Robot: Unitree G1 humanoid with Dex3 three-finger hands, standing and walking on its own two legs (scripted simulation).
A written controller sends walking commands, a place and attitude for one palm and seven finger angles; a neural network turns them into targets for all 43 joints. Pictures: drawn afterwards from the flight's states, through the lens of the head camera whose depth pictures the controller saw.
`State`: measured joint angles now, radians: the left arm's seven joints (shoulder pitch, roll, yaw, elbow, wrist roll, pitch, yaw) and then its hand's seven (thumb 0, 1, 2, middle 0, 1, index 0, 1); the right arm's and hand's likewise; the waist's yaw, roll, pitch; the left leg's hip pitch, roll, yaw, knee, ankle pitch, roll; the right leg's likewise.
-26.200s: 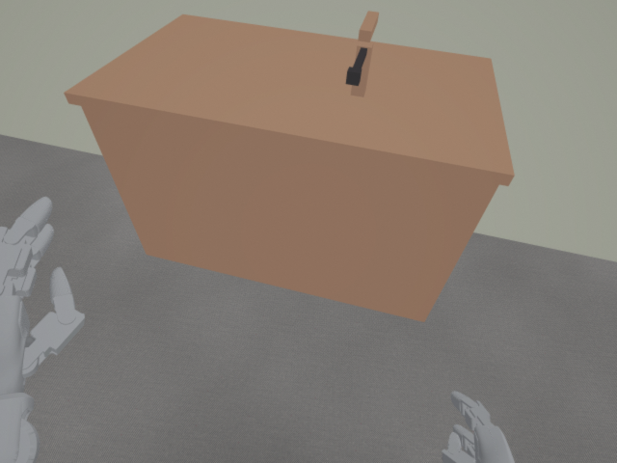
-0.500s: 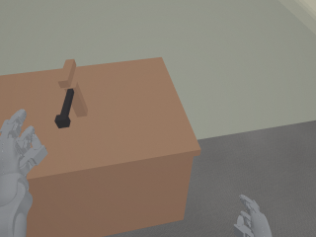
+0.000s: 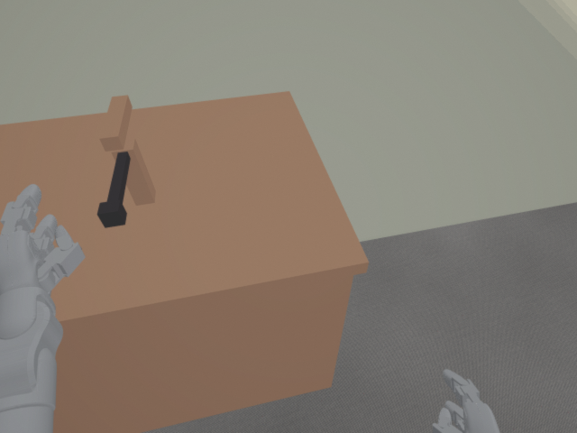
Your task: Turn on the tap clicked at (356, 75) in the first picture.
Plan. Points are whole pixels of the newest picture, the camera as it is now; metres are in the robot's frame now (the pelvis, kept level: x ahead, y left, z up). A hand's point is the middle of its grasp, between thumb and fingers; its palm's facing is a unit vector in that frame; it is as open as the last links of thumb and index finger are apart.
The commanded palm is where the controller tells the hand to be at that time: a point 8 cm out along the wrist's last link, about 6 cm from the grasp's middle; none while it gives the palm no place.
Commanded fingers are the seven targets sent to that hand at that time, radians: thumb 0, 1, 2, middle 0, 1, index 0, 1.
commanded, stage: reach beside the lever's end, fingers flat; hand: left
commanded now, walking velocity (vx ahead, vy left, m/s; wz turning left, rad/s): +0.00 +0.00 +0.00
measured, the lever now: (112, 213) +0.37 +0.29 +0.12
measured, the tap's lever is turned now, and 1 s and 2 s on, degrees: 0 0 12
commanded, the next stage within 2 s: push the lever round in 0.70 s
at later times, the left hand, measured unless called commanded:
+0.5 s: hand (79, 234) +0.33 +0.32 +0.12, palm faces +0.52 -0.85 -0.10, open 7.8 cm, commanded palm +0.28 +0.36 +0.12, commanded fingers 0.00 0.90 0.90 -0.15 -0.15 -0.15 -0.15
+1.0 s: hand (93, 231) +0.33 +0.31 +0.12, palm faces +0.49 -0.87 -0.09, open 7.8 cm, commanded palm +0.29 +0.35 +0.12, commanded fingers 0.00 0.90 0.90 -0.15 -0.15 -0.15 -0.15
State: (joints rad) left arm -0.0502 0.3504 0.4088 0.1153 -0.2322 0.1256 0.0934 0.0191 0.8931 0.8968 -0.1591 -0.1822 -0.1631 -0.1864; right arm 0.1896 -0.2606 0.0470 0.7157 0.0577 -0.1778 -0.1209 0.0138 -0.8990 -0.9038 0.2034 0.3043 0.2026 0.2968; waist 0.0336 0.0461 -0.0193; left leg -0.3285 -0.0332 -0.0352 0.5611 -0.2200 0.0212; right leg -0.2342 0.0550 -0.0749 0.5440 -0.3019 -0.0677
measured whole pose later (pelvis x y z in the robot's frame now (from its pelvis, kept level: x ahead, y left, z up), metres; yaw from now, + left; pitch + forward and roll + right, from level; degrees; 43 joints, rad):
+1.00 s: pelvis +0.01 +0.01 +0.00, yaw +0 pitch +2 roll -1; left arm -0.15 0.35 0.40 0.28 -0.20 0.05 0.07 0.02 0.89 0.90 -0.15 -0.15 -0.15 -0.15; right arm 0.22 -0.26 0.04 0.69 0.05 -0.13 -0.09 0.01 -0.90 -0.90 0.20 0.30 0.20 0.30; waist 0.02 0.05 -0.05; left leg -0.37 -0.04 -0.03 0.59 -0.25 0.03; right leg -0.27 0.05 -0.07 0.56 -0.32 -0.06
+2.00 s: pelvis +0.01 +0.00 +0.00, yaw +0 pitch +1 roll -1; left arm -0.18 0.20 0.27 0.19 -0.13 0.07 0.34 0.02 0.94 0.91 -0.15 -0.15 -0.15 -0.15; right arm 0.19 -0.25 0.03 0.70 0.03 -0.09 -0.07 0.01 -0.90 -0.90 0.20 0.30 0.20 0.30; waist 0.01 0.05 -0.04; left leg -0.38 -0.04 -0.04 0.61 -0.25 0.03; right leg -0.28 0.05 -0.07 0.58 -0.33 -0.06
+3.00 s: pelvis +0.01 -0.01 -0.01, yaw +1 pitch +3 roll +0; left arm -0.49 0.02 0.20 0.42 0.01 0.17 0.78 0.02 0.96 0.92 -0.15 -0.15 -0.15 -0.15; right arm 0.16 -0.23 -0.01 0.75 -0.03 0.01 -0.01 0.01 -0.90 -0.90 0.20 0.30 0.20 0.30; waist -0.02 0.05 -0.07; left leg -0.44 -0.03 -0.06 0.64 -0.26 0.00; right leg -0.34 0.06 -0.10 0.62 -0.35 -0.09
